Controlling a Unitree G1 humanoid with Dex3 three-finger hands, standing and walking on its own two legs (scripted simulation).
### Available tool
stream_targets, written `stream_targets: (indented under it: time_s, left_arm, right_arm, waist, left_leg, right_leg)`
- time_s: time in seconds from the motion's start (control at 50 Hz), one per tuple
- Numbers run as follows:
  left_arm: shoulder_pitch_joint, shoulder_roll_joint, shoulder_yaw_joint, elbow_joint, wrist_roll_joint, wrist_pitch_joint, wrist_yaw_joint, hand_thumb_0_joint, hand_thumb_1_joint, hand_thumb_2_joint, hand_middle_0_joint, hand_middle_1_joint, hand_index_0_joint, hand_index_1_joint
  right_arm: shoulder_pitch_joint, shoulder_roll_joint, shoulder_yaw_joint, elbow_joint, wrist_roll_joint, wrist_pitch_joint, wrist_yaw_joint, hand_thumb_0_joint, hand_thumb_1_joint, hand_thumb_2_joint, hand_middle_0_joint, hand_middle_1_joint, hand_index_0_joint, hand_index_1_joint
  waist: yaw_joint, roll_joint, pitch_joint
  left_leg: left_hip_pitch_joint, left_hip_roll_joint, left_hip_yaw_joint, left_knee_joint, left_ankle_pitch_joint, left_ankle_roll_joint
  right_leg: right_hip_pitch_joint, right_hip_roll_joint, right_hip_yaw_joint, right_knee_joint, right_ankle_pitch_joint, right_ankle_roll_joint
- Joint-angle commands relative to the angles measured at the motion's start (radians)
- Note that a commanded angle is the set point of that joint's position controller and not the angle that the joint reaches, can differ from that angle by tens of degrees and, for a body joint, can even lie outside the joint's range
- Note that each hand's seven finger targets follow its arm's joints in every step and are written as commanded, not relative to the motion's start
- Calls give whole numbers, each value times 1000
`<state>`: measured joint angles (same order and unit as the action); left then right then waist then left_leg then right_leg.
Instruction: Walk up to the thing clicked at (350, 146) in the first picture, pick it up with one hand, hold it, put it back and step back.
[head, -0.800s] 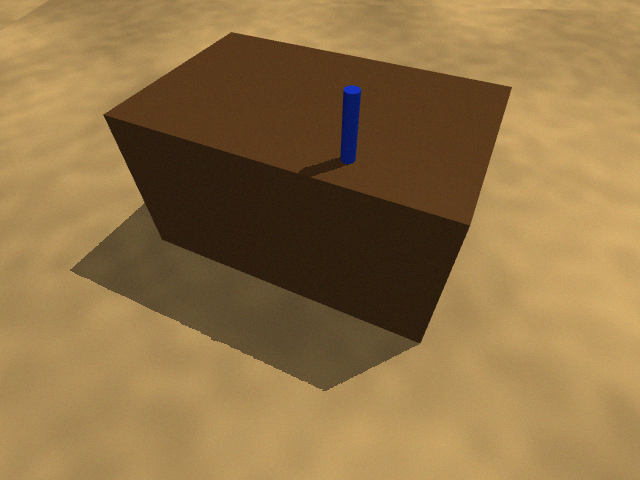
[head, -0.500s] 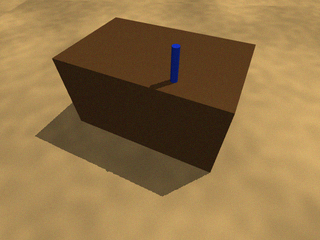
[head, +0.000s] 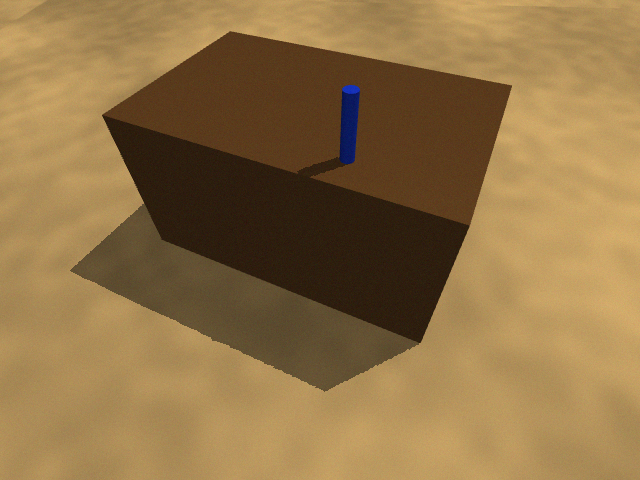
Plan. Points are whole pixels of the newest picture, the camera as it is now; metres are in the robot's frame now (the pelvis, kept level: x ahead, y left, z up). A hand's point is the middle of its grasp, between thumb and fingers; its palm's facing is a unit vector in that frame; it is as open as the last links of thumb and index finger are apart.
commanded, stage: stand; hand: left
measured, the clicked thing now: (348, 127) +0.94 -0.06 -0.08
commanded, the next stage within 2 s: walk up in 0.32 s
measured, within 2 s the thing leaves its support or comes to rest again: neither
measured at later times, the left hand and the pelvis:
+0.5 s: hand out of the picture +0.11 +0.25 -0.16, palm faces -0.15 -0.92 -0.37, open 7.4 cm; pelvis +0.02 -0.02 -0.01, yaw -6 degrees
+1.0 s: hand (201, 397) +0.28 +0.21 -0.16, palm faces -0.27 -0.88 -0.39, open 7.4 cm; pelvis +0.19 -0.05 -0.02, yaw -16 degrees
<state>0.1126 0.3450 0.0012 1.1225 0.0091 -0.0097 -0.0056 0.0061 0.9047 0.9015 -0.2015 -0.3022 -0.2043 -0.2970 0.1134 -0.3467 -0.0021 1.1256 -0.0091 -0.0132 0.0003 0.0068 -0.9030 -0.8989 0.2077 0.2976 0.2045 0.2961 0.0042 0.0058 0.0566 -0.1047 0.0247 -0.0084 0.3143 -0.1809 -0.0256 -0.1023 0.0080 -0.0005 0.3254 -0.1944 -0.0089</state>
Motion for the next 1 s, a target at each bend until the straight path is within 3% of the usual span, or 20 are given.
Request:
stream_targets:
  time_s: [0.0,0.28,0.3,0.32,0.34,0.36,0.38,0.4,0.42,0.46,0.52,0.56,0.58,0.6,0.62,0.66,0.74,0.84,0.92,0.98]
  left_arm:
    - [-37,217,38,-57,-2,-26,15,0,900,900,-200,-300,-200,-300]
    - [-36,218,37,-58,-3,-27,18,0,900,900,-200,-300,-200,-300]
    - [46,285,96,-143,15,-23,-9,0,900,900,-200,-300,-200,-300]
    - [21,281,99,-144,27,-19,-19,0,900,900,-200,-300,-200,-300]
    - [-55,257,102,-180,26,-18,-28,0,900,900,-200,-300,-200,-300]
    - [-118,229,97,-219,22,-16,-36,0,900,900,-200,-300,-200,-300]
    - [-131,211,95,-245,24,-18,-38,0,900,900,-200,-300,-200,-300]
    - [-112,238,98,-256,30,-26,-35,0,900,900,-200,-300,-200,-300]
    - [-55,248,100,-252,27,-31,-41,0,900,900,-200,-300,-200,-300]
    - [31,233,99,-243,14,-31,-65,0,900,900,-200,-300,-200,-300]
    - [129,236,119,-228,19,-35,-77,0,900,900,-200,-300,-200,-300]
    - [312,275,148,-176,22,-44,-61,0,900,900,-200,-300,-200,-300]
    - [416,351,176,-166,26,-54,-39,0,900,900,-200,-300,-200,-300]
    - [408,444,188,-219,22,-63,-27,0,900,900,-200,-300,-200,-300]
    - [324,443,175,-256,9,-60,-29,0,900,900,-200,-300,-200,-300]
    - [217,373,156,-293,-9,-64,-19,0,900,900,-200,-300,-200,-300]
    - [227,317,136,-314,-12,-85,-11,0,900,900,-200,-300,-200,-300]
    - [266,346,146,-357,-2,-96,-7,0,900,900,-200,-300,-200,-300]
    - [283,356,142,-370,-3,-101,-1,0,900,900,-200,-300,-200,-300]
    - [222,354,129,-396,1,-99,9,0,900,900,-200,-300,-200,-300]
  right_arm:
    - [-35,-205,-35,-61,1,-20,-12,0,-900,-900,200,300,200,300]
    - [-33,-205,-35,-61,2,-17,-11,0,-900,-900,200,300,200,300]
    - [1,-298,-101,-156,-26,-39,2,0,-900,-900,200,300,200,300]
    - [50,-296,-112,-137,-33,-44,7,0,-900,-900,200,300,200,300]
    - [97,-301,-122,-136,-28,-44,9,0,-900,-900,200,300,200,300]
    - [143,-322,-138,-138,-27,-46,10,0,-900,-900,200,300,200,300]
    - [167,-367,-157,-151,-33,-52,9,0,-900,-900,200,300,200,300]
    - [146,-368,-158,-185,-34,-61,9,0,-900,-900,200,300,200,300]
    - [128,-332,-146,-207,-31,-68,9,0,-900,-900,200,300,200,300]
    - [44,-335,-151,-254,-39,-69,18,0,-900,-900,200,300,200,300]
    - [-22,-316,-146,-302,-44,-59,32,0,-900,-900,200,300,200,300]
    - [-12,-272,-129,-320,-38,-43,36,0,-900,-900,200,300,200,300]
    - [28,-200,-105,-332,-31,-38,37,0,-900,-900,200,300,200,300]
    - [25,-180,-92,-373,-16,-31,40,0,-900,-900,200,300,200,300]
    - [0,-274,-117,-364,-29,-19,31,0,-900,-900,200,300,200,300]
    - [69,-289,-118,-313,-6,-17,39,0,-900,-900,200,300,200,300]
    - [180,-262,-119,-289,-23,-11,53,0,-900,-900,200,300,200,300]
    - [89,-257,-127,-371,-40,-18,68,0,-900,-900,200,300,200,300]
    - [30,-251,-132,-414,-37,-36,73,0,-900,-900,200,300,200,300]
    - [164,-262,-148,-400,-34,-48,71,0,-900,-900,200,300,200,300]
  waist:
    - [-3,-7,-93]
    - [-5,-11,-87]
    - [-26,-34,-143]
    - [-50,-20,-90]
    - [-92,14,-18]
    - [-131,86,55]
    - [-152,195,82]
    - [-126,112,105]
    - [-84,33,75]
    - [-36,135,52]
    - [14,167,5]
    - [94,-25,-71]
    - [146,-275,-92]
    - [131,-419,-68]
    - [90,-196,27]
    - [34,-59,47]
    - [-2,-118,24]
    - [31,-102,40]
    - [35,-113,46]
    - [-66,-94,0]
  left_leg:
    - [42,108,-74,-27,163,45]
    - [35,108,-72,-29,187,41]
    - [144,54,2,110,-259,92]
    - [157,77,-37,118,-400,115]
    - [166,117,-105,67,-484,142]
    - [225,215,-218,-52,-553,197]
    - [215,386,-373,-184,-534,273]
    - [162,454,-415,-184,-437,309]
    - [130,425,-368,-174,-376,306]
    - [84,367,-209,-149,-324,267]
    - [-75,231,29,-3,-204,185]
    - [-237,139,138,340,-171,134]
    - [-417,54,170,632,-270,95]
    - [-587,-74,89,824,-466,50]
    - [-539,21,-49,872,-416,37]
    - [-556,85,-67,856,-254,52]
    - [-430,98,-46,698,-142,32]
    - [-410,100,-20,488,-88,9]
    - [-370,80,0,391,-64,24]
    - [-102,53,34,270,-31,57]
  right_leg:
    - [2,-139,95,-48,190,-21]
    - [9,-138,91,-52,219,-18]
    - [-94,-73,152,12,-186,-57]
    - [-252,-98,191,37,-391,-76]
    - [-403,-79,172,109,-442,-70]
    - [-586,-31,93,264,-377,-46]
    - [-667,-24,42,495,-314,-30]
    - [-659,-90,83,558,-300,-24]
    - [-596,-116,98,572,-251,-16]
    - [-478,-143,75,468,-258,-4]
    - [-166,-78,-27,298,-126,-5]
    - [147,-8,-67,218,-9,-7]
    - [270,-62,104,111,-210,-44]
    - [183,-340,701,-167,-464,-176]
    - [3,-419,819,-187,-575,-264]
    - [22,-316,581,-128,-463,-231]
    - [-71,-208,335,-60,-113,-190]
    - [-113,-223,313,-33,-123,-210]
    - [-116,-219,299,37,13,-199]
    - [-228,-202,242,194,169,-150]
